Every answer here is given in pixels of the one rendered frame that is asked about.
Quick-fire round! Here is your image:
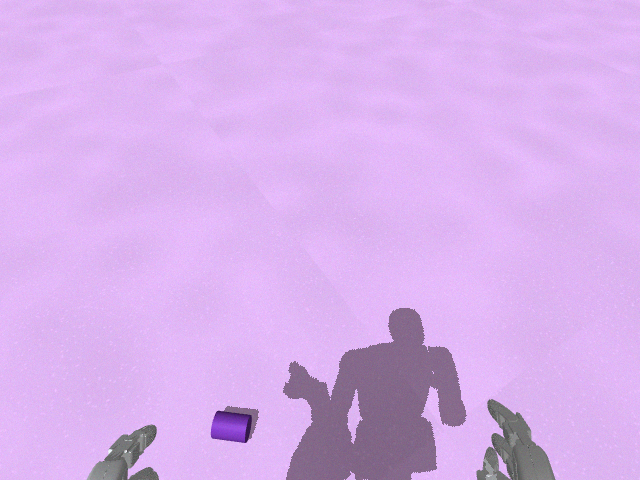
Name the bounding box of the left robot hand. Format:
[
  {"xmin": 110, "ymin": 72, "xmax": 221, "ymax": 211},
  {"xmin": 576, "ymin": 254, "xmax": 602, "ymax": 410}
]
[{"xmin": 87, "ymin": 425, "xmax": 159, "ymax": 480}]

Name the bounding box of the right robot hand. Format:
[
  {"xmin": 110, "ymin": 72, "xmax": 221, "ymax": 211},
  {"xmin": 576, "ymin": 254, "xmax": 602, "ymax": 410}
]
[{"xmin": 476, "ymin": 399, "xmax": 555, "ymax": 480}]

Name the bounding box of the can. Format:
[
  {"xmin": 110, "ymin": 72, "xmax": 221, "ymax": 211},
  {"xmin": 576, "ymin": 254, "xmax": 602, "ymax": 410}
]
[{"xmin": 211, "ymin": 411, "xmax": 252, "ymax": 443}]

